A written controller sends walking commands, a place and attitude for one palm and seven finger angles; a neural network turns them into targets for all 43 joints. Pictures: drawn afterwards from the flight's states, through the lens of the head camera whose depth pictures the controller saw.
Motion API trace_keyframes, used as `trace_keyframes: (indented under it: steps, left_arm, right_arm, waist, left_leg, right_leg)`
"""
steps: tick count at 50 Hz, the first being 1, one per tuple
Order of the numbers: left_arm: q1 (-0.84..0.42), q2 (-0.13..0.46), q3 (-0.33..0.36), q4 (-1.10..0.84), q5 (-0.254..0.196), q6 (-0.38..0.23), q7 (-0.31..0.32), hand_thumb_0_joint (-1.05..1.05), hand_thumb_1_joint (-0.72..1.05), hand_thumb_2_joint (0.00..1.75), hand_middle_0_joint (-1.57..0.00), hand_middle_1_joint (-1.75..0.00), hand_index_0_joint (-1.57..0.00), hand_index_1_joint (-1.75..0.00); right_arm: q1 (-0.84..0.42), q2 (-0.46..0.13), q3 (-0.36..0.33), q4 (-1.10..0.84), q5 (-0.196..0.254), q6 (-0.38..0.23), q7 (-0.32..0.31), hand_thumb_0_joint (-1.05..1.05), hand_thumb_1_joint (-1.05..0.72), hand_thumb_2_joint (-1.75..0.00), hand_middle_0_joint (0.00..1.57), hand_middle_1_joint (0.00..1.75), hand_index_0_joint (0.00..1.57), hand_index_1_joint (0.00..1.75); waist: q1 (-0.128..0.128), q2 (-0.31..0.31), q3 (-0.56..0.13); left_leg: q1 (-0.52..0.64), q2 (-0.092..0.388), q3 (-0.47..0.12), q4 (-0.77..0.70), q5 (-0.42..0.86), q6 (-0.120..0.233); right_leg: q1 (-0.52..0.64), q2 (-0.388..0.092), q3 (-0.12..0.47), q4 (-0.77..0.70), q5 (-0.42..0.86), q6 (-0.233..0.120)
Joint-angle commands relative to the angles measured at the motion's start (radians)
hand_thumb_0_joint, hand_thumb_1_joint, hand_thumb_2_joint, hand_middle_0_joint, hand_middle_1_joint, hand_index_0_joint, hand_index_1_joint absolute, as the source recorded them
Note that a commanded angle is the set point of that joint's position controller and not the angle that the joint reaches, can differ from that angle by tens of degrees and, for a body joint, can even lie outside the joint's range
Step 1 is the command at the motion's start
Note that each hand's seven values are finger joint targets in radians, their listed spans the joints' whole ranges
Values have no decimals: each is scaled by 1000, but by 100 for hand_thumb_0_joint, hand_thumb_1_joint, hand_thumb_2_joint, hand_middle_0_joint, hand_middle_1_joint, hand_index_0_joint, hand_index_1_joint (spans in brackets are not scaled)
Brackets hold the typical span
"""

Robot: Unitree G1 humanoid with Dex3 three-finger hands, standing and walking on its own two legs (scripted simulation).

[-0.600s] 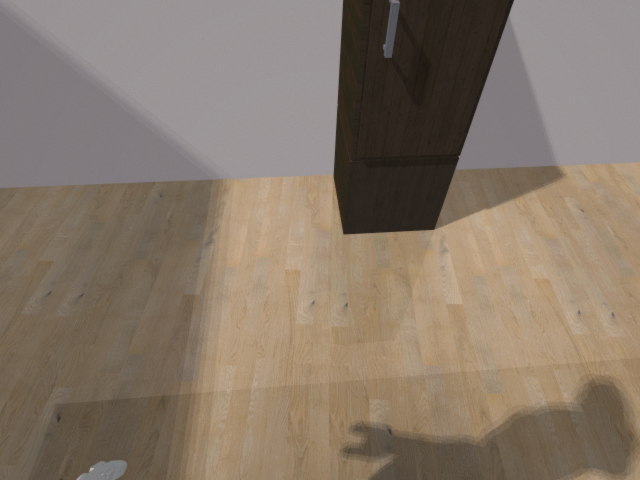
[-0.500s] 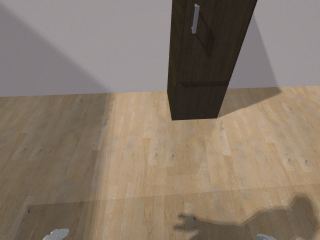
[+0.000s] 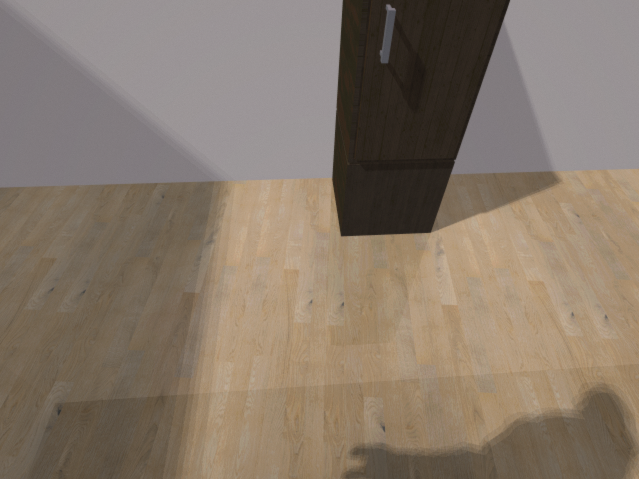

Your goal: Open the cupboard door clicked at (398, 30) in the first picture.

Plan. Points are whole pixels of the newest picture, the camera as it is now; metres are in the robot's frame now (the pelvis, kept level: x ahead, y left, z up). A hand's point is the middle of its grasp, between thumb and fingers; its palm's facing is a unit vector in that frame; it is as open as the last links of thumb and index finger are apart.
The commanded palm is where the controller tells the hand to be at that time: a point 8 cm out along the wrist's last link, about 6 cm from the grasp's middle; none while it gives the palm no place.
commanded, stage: stand and wait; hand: left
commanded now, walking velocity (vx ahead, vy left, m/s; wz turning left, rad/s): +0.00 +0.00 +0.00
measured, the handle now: (386, 34) +1.18 -0.12 +0.08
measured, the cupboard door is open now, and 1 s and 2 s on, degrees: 0 0 0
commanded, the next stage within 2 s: look at it before walking up in 0.22 s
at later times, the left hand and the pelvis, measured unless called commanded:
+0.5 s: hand out of the picture +0.07 +0.24 -0.15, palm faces -0.04 -0.94 -0.33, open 7.4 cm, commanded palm none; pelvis -0.01 -0.01 +0.00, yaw +0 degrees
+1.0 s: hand out of the picture +0.06 +0.24 -0.15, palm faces -0.03 -0.94 -0.33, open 7.4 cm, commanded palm none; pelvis +0.00 -0.01 +0.00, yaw +0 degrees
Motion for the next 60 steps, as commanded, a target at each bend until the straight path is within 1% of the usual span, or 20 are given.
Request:
trace_keyframes:
  steps: [1, 5, 8, 19, 24, 25, 27, 31, 34, 35, 38, 40, 47, 48, 49, 52, 54, 57, 58, 60]
  left_arm:
    - [-61, 200, 41, -68, -1, -32, 16, 0, 90, 90, -20, -30, -20, -30]
    - [-64, 201, 42, -59, 0, -33, 16, 0, 90, 90, -20, -30, -20, -30]
    - [-65, 201, 40, -56, -1, -32, 16, 0, 90, 90, -20, -30, -20, -30]
    - [-67, 198, 41, -55, 0, -35, 16, 0, 90, 90, -20, -30, -20, -30]
    - [-70, 197, 42, -57, 1, -35, 16, 0, 90, 90, -20, -30, -20, -30]
    - [-68, 199, 43, -57, 2, -36, 16, 0, 90, 90, -20, -30, -20, -30]
    - [-67, 197, 43, -56, 1, -37, 16, 0, 90, 90, -20, -30, -20, -30]
    - [-71, 198, 42, -54, 1, -36, 16, 0, 90, 90, -20, -30, -20, -30]
    - [-67, 198, 43, -54, 1, -36, 15, 0, 90, 90, -20, -30, -20, -30]
    - [-68, 200, 43, -55, 2, -37, 16, 0, 90, 90, -20, -30, -20, -30]
    - [-65, 198, 42, -52, 1, -36, 15, 0, 90, 90, -20, -30, -20, -30]
    - [-64, 200, 43, -51, 1, -38, 15, 0, 90, 90, -20, -30, -20, -30]
    - [-57, 201, 42, -47, 0, -39, 16, 0, 90, 90, -20, -30, -20, -30]
    - [-61, 203, 43, -48, 0, -38, 15, 0, 90, 90, -20, -30, -20, -30]
    - [-63, 199, 46, -55, 1, -34, 15, 0, 90, 90, -20, -30, -20, -30]
    - [-1, 91, 34, -62, 1, 2, 20, 0, 90, 90, -20, -30, -20, -30]
    - [12, 93, 43, -90, 5, 16, 18, 0, 90, 90, -20, -30, -20, -30]
    - [31, 85, 56, -136, 9, 28, 9, 0, 90, 90, -20, -30, -20, -30]
    - [36, 78, 60, -149, 10, 30, 7, 0, 90, 90, -20, -30, -20, -30]
    - [62, 64, 65, -168, 10, 33, 2, 0, 90, 90, -20, -30, -20, -30]
  right_arm:
    - [-70, -203, -41, -68, 1, -25, -9, 0, -90, -90, 20, 30, 20, 30]
    - [-63, -203, -40, -58, 2, -24, -8, 0, -90, -90, 20, 30, 20, 30]
    - [-59, -204, -40, -50, 1, -25, -8, 0, -90, -90, 20, 30, 20, 30]
    - [-58, -201, -39, -44, 0, -27, -7, 0, -90, -90, 20, 30, 20, 30]
    - [-59, -199, -38, -44, 1, -27, -7, 0, -90, -90, 20, 30, 20, 30]
    - [-55, -201, -39, -47, 2, -27, -7, 0, -90, -90, 20, 30, 20, 30]
    - [-60, -199, -38, -45, 1, -29, -8, 0, -90, -90, 20, 30, 20, 30]
    - [-64, -200, -38, -46, 2, -26, -7, 0, -90, -90, 20, 30, 20, 30]
    - [-64, -202, -37, -45, 1, -27, -8, 0, -90, -90, 20, 30, 20, 30]
    - [-62, -201, -38, -47, 3, -26, -8, 0, -90, -90, 20, 30, 20, 30]
    - [-65, -202, -37, -45, 2, -27, -8, 0, -90, -90, 20, 30, 20, 30]
    - [-60, -203, -36, -46, 3, -26, -8, 0, -90, -90, 20, 30, 20, 30]
    - [-67, -203, -36, -44, 3, -28, -9, 0, -90, -90, 20, 30, 20, 30]
    - [-68, -205, -37, -43, 2, -27, -11, 0, -90, -90, 20, 30, 20, 30]
    - [-58, -201, -40, -45, 0, -26, -13, 0, -90, -90, 20, 30, 20, 30]
    - [6, -85, -29, -53, -1, -3, -20, 0, -90, -90, 20, 30, 20, 30]
    - [25, -92, -41, -78, -2, 7, -26, 0, -90, -90, 20, 30, 20, 30]
    - [21, -108, -63, -127, -4, 16, -28, 0, -90, -90, 20, 30, 20, 30]
    - [16, -111, -69, -142, -4, 17, -28, 0, -90, -90, 20, 30, 20, 30]
    - [-1, -118, -81, -168, -4, 17, -28, 0, -90, -90, 20, 30, 20, 30]
  waist:
    - [3, 6, -61]
    - [3, -6, -50]
    - [2, -1, -48]
    - [3, -4, -53]
    - [3, 9, -48]
    - [3, 0, -62]
    - [4, 5, -68]
    - [3, 4, -44]
    - [4, 7, -61]
    - [3, -3, -54]
    - [5, 14, -57]
    - [3, 0, -69]
    - [4, 7, -81]
    - [3, 6, -74]
    - [0, 3, -71]
    - [-4, -4, -56]
    - [-7, 6, -42]
    - [-3, 44, -37]
    - [-1, 53, -35]
    - [11, 105, -42]
  left_leg:
    - [-6, 118, -102, -84, 99, 30]
    - [-12, 117, -106, -90, 89, 27]
    - [-14, 119, -105, -96, 79, 26]
    - [-5, 120, -105, -95, 107, 23]
    - [-8, 122, -107, -100, 110, 23]
    - [-4, 122, -108, -94, 122, 23]
    - [5, 123, -106, -93, 136, 23]
    - [1, 123, -103, -100, 114, 21]
    - [9, 124, -104, -99, 130, 21]
    - [4, 123, -106, -97, 129, 21]
    - [9, 124, -105, -101, 125, 21]
    - [15, 125, -104, -95, 149, 20]
    - [30, 127, -101, -95, 176, 20]
    - [40, 129, -93, -91, 175, 18]
    - [48, 134, -81, -77, 187, 16]
    - [34, 141, -28, -20, 173, -2]
    - [19, 156, -20, -2, 150, 3]
    - [-11, 196, -35, 10, 78, 26]
    - [-26, 214, -43, 6, 56, 35]
    - [-67, 263, -61, 4, 54, 63]
  right_leg:
    - [-3, -104, 93, -84, 88, -43]
    - [-8, -102, 96, -92, 72, -43]
    - [-12, -101, 100, -97, 59, -42]
    - [-13, -103, 100, -100, 82, -42]
    - [-12, -103, 100, -103, 85, -42]
    - [-3, -102, 98, -99, 98, -42]
    - [1, -106, 95, -99, 116, -42]
    - [-15, -104, 97, -107, 96, -41]
    - [-1, -104, 98, -106, 113, -41]
    - [-4, -103, 96, -108, 110, -41]
    - [-3, -104, 96, -110, 104, -41]
    - [7, -105, 95, -107, 134, -43]
    - [21, -110, 91, -107, 172, -42]
    - [8, -105, 102, -107, 183, -45]
    - [-5, -102, 105, -92, 215, -46]
    - [-63, -91, 124, -31, 256, -35]
    - [-108, -71, 131, 22, 255, -35]
    - [-177, -36, 126, 105, 199, -31]
    - [-192, -22, 118, 143, 179, -28]
    - [-196, 2, 89, 248, 123, -22]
